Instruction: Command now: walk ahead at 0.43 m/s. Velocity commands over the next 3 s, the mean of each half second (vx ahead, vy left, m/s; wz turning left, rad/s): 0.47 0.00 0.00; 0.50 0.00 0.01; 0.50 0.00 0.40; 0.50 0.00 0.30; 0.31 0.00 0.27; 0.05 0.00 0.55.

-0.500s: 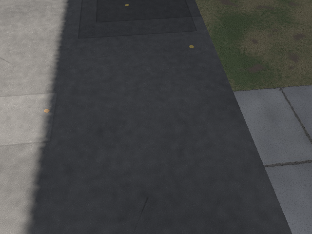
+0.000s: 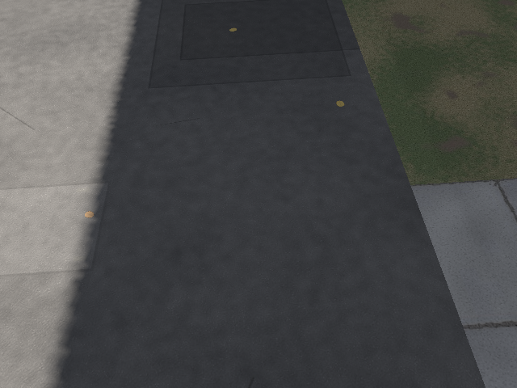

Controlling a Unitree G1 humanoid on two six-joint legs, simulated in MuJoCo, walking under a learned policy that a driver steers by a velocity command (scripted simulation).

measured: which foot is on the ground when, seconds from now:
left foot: up 0.00-0.22, down 0.24-0.82, up 0.84-1.00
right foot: down 0.00-0.24, up 0.26-0.78, down 0.80-1.00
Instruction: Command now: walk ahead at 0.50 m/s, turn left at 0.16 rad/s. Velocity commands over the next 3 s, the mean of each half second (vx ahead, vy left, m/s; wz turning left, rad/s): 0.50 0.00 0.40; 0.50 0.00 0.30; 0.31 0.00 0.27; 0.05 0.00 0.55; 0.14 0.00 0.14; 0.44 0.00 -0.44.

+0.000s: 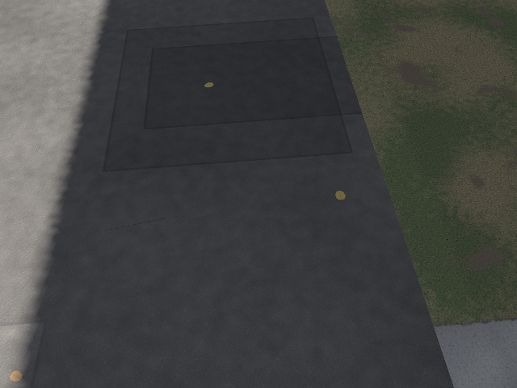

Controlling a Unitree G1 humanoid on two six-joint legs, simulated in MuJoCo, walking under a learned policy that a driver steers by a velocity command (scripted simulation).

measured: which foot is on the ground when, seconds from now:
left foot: up 0.00-0.34, down 0.36-0.88, up 0.90-1.00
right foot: down 0.00-0.36, up 0.38-0.84, down 0.86-1.00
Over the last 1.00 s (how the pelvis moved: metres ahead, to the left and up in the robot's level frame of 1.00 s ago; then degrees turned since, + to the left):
0.58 -0.01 0.00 1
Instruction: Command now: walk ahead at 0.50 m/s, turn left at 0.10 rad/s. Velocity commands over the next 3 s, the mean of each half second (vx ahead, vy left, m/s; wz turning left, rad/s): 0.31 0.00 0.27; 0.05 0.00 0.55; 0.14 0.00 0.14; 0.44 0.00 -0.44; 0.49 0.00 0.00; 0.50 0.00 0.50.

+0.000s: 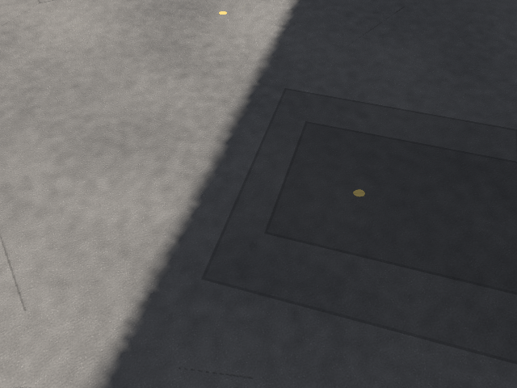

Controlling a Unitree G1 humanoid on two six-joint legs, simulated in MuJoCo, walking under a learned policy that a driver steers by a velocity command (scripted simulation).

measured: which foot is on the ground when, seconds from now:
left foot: up 0.00-0.32, down 0.34-0.80, up 0.82-1.00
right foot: down 0.00-0.34, up 0.36-0.78, down 0.80-1.00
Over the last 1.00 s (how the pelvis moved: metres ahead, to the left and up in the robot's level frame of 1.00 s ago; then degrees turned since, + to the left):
0.58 0.12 -0.01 23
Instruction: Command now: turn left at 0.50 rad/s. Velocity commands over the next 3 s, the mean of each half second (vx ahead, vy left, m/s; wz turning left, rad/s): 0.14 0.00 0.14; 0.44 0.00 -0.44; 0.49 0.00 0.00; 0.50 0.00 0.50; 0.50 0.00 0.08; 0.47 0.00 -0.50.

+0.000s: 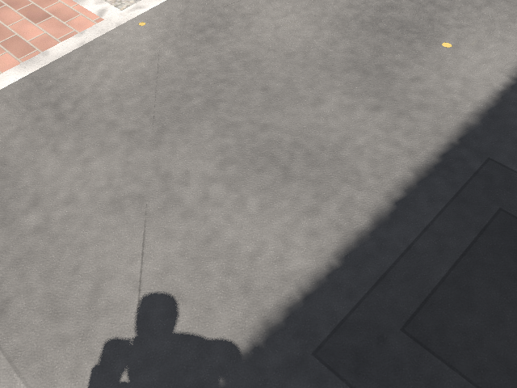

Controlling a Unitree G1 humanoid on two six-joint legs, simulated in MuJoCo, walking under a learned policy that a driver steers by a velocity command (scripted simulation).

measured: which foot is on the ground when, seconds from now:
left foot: up 0.00-0.16, down 0.18-0.70, up 0.72-1.00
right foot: down 0.00-0.20, up 0.22-0.66, down 0.68-1.00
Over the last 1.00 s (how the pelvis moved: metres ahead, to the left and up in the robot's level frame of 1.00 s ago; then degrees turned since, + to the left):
0.28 0.01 0.01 26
